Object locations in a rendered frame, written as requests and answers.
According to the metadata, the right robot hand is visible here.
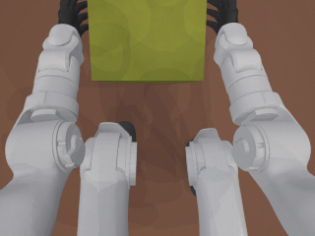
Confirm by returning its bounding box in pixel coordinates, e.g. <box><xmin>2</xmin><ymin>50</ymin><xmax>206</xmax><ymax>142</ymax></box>
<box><xmin>206</xmin><ymin>0</ymin><xmax>238</xmax><ymax>36</ymax></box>

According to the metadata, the left robot upper arm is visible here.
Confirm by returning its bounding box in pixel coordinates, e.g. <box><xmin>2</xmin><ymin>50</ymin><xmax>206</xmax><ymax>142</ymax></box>
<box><xmin>0</xmin><ymin>119</ymin><xmax>86</xmax><ymax>236</ymax></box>

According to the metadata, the left robot hand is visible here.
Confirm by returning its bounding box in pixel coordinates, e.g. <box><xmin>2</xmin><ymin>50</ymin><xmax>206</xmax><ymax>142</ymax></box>
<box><xmin>58</xmin><ymin>0</ymin><xmax>89</xmax><ymax>37</ymax></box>

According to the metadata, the right robot forearm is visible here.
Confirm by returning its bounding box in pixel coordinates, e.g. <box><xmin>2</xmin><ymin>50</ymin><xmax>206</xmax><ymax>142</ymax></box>
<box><xmin>214</xmin><ymin>23</ymin><xmax>311</xmax><ymax>147</ymax></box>

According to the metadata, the left robot forearm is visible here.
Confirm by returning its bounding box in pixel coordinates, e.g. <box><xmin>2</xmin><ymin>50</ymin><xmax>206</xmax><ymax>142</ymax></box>
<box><xmin>5</xmin><ymin>24</ymin><xmax>85</xmax><ymax>167</ymax></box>

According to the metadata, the right robot upper arm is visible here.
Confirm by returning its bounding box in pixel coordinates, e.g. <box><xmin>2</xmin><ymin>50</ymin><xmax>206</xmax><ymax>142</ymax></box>
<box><xmin>231</xmin><ymin>120</ymin><xmax>315</xmax><ymax>236</ymax></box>

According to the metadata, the robot left thigh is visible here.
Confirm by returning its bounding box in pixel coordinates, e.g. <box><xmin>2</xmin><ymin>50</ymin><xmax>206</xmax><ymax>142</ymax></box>
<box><xmin>77</xmin><ymin>132</ymin><xmax>137</xmax><ymax>236</ymax></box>

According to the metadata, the robot thigh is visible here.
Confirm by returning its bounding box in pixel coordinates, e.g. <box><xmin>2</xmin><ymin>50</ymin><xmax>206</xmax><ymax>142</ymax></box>
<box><xmin>77</xmin><ymin>132</ymin><xmax>137</xmax><ymax>236</ymax></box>
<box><xmin>185</xmin><ymin>136</ymin><xmax>248</xmax><ymax>236</ymax></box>

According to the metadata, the carton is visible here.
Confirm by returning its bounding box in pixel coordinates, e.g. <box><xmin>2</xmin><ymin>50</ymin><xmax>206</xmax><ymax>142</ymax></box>
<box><xmin>87</xmin><ymin>0</ymin><xmax>207</xmax><ymax>84</ymax></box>

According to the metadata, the robot right thigh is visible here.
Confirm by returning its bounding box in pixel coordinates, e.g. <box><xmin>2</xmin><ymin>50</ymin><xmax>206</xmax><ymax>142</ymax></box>
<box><xmin>185</xmin><ymin>136</ymin><xmax>248</xmax><ymax>236</ymax></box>

